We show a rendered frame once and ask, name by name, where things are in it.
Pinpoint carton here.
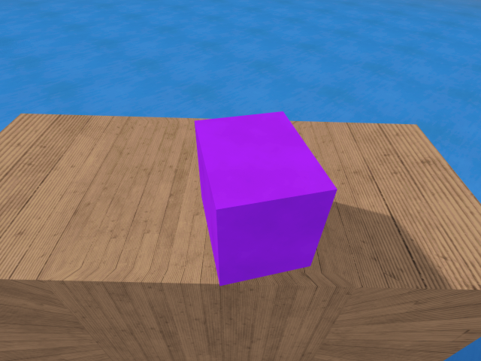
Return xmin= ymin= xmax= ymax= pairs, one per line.
xmin=195 ymin=111 xmax=337 ymax=286

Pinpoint pedestal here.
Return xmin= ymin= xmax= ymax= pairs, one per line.
xmin=0 ymin=114 xmax=481 ymax=361

